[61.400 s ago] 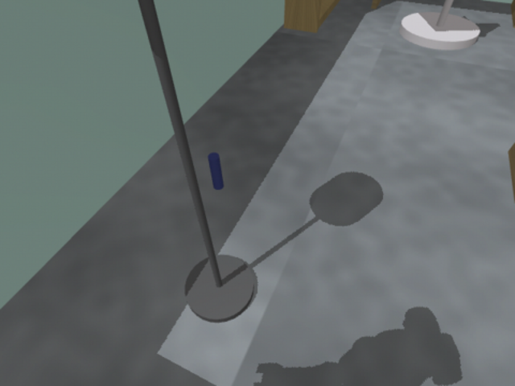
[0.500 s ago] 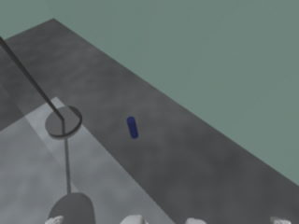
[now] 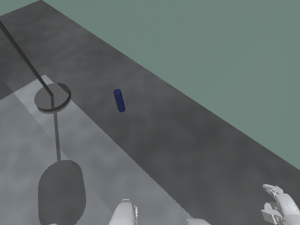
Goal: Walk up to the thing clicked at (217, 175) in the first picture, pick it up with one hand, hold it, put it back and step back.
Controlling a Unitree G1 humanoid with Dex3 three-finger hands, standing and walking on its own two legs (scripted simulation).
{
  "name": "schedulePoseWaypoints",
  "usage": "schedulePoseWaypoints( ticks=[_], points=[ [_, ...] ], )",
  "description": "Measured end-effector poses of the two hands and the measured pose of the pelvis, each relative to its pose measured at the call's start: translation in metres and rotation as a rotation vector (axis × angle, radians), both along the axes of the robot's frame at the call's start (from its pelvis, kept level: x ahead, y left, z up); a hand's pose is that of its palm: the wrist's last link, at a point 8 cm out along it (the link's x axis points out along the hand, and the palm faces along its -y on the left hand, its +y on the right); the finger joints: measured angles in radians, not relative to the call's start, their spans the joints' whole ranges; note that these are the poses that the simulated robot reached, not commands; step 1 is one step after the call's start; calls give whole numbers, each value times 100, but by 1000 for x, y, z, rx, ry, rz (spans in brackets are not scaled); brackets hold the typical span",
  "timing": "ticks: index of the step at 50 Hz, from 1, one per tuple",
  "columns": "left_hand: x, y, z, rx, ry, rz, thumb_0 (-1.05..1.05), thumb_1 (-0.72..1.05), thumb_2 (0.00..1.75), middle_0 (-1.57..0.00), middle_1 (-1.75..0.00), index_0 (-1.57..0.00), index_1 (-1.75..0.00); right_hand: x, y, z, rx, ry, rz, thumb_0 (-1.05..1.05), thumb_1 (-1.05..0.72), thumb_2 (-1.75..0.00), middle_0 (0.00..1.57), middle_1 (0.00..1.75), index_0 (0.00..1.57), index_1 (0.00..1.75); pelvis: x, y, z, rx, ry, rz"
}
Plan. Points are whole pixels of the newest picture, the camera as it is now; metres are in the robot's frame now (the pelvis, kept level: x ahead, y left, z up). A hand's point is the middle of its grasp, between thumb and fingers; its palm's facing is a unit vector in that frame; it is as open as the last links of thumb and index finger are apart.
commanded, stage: step back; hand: left
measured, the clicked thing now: (119, 101) +0.96 +0.26 -0.63
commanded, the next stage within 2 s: stand in 1.18 s
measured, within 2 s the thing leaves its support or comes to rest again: neither
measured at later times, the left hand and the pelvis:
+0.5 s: hand out of the picture -0.05 +0.27 -0.12, palm faces +0.12 -0.91 -0.39, open 7.3 cm; pelvis -0.07 -0.02 +0.02, yaw +6 degrees
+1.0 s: hand out of the picture -0.01 +0.28 -0.14, palm faces +0.13 -0.92 -0.36, open 7.3 cm; pelvis -0.04 +0.00 +0.02, yaw +7 degrees
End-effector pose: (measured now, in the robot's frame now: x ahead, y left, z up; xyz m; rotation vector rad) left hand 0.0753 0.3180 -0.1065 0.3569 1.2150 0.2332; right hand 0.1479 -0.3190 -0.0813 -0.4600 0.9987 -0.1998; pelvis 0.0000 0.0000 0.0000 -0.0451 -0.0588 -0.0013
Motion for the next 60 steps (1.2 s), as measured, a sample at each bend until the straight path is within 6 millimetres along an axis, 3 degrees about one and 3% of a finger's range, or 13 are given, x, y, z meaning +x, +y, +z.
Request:
schedulePoseWaypoints(
  ticks=[6,13,17,21,25,31,36,40,49,60],
  points=[
    [-63,-19,25,20,12,47,0,91,89,-21,-30,-21,-30,-54,-11,-5,54,66,-27,0,-91,-89,20,30,21,30,-30,-14,15,85,24,17],
    [-94,-8,34,58,-81,81,0,90,89,-21,-30,-21,-30,-121,-8,-22,64,216,13,0,-91,-89,20,30,21,30,-61,-16,13,50,41,97],
    [-113,3,26,52,-100,113,0,90,89,-21,-30,-21,-30,-145,6,-21,75,246,22,1,-91,-89,20,30,21,30,-74,-14,11,96,10,109],
    [-131,-3,25,13,-54,136,0,91,89,-20,-30,-21,-30,-154,10,-11,96,215,16,1,-90,-89,20,30,21,30,-74,-15,20,62,10,122],
    [-138,-12,24,-2,-36,135,0,91,89,-20,-30,-21,-30,-145,2,-6,99,187,23,1,-90,-89,20,30,21,30,-73,-24,22,56,12,115],
    [-143,-34,19,5,-36,149,0,91,89,-20,-30,-21,-30,-115,-17,-15,82,164,30,1,-90,-89,20,30,21,30,-66,-36,15,19,3,125],
    [-148,-42,24,-12,-33,179,0,91,89,-21,-30,-21,-30,-89,-15,-8,72,158,73,1,-91,-89,20,30,21,30,-59,-32,22,39,8,139],
    [-146,-32,22,-15,-7,185,0,90,89,-21,-30,-21,-30,-75,-6,-6,66,161,87,0,-91,-89,20,30,21,30,-52,-22,22,39,18,144],
    [-102,1,5,-34,-8,163,0,91,89,-20,-30,-21,-30,-61,38,-7,81,155,67,0,-91,-89,20,30,21,30,-38,2,17,41,21,126],
    [-58,0,16,-38,-41,106,0,91,89,-20,-30,-21,-30,-31,57,-3,135,109,57,0,-90,-89,20,30,21,30,-28,5,27,33,32,104]
  ],
)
